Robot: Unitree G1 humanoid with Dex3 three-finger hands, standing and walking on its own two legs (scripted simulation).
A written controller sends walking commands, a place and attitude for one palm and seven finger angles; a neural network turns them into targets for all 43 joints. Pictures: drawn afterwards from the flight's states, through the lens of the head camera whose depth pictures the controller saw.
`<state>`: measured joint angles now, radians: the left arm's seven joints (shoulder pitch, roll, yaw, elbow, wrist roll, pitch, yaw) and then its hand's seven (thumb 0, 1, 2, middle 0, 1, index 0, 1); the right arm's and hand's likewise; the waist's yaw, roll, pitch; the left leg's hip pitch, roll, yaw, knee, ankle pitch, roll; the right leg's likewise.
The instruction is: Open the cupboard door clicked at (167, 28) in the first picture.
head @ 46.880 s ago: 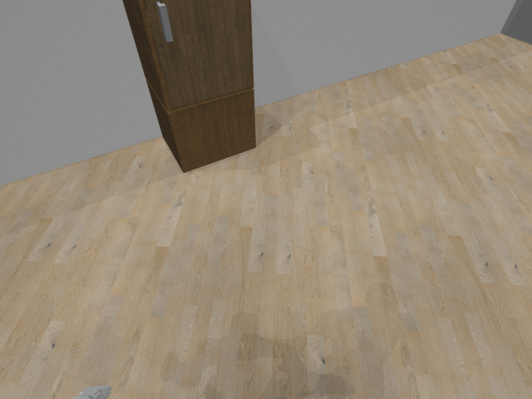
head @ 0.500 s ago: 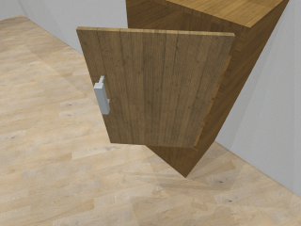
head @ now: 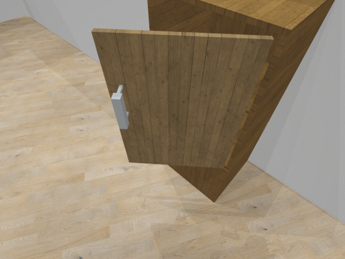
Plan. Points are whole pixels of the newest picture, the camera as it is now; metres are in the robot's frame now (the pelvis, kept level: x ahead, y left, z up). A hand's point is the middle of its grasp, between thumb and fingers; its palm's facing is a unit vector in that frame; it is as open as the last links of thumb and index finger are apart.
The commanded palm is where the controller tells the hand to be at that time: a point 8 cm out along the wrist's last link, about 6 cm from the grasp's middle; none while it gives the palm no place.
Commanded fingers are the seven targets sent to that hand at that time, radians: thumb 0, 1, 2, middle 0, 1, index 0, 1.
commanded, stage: raise the hand with hooked fingers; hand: left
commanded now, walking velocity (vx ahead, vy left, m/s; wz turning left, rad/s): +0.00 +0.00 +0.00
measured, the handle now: (122, 107) +0.52 +0.19 +0.03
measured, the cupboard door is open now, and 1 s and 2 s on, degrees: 39 39 39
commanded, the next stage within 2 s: none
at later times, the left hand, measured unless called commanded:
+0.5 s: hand (82, 251) +0.14 +0.21 -0.04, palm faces +0.09 -1.00 -0.04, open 9.3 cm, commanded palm +0.13 +0.26 -0.03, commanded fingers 0.00 0.25 0.62 -0.25 -0.72 -0.25 -0.72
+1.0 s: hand (64, 218) +0.20 +0.26 +0.00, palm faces +0.03 -1.00 -0.05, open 12.3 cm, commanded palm +0.17 +0.31 +0.01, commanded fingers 0.00 -0.34 0.37 -0.29 -1.10 -0.29 -1.10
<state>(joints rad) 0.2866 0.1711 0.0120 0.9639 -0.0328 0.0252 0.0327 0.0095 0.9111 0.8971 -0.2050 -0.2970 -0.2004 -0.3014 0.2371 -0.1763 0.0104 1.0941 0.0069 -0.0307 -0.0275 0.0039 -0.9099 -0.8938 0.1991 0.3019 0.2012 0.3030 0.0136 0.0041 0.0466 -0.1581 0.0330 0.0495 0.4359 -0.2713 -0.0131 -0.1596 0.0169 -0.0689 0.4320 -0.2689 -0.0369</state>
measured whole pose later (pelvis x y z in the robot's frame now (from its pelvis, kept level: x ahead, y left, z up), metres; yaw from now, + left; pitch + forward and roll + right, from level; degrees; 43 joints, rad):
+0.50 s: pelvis -0.05 +0.01 -0.09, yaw +2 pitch +12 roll -2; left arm 0.40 0.21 0.17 0.05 -0.26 -0.46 -0.29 0.02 0.47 0.71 -0.24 -0.57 -0.23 -0.58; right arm 0.16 -0.25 -0.01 0.50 0.03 -0.24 -0.06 0.01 -0.91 -0.89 0.20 0.30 0.20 0.30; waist 0.05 0.00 -0.11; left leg -0.84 0.03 -0.02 1.15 -0.52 0.00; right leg -0.80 -0.02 -0.13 1.11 -0.52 -0.04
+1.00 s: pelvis -0.04 +0.03 -0.06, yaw +1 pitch +10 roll -2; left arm 0.24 0.30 0.28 0.13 -0.32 -0.33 -0.36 0.00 -0.11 0.46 -0.28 -0.95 -0.27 -0.95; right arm 0.28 -0.28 0.01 0.58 0.04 -0.25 -0.07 0.01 -0.91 -0.89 0.20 0.30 0.20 0.30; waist -0.01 0.02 -0.09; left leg -0.70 0.02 0.01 0.98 -0.46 0.03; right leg -0.67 -0.02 -0.09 0.92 -0.43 -0.01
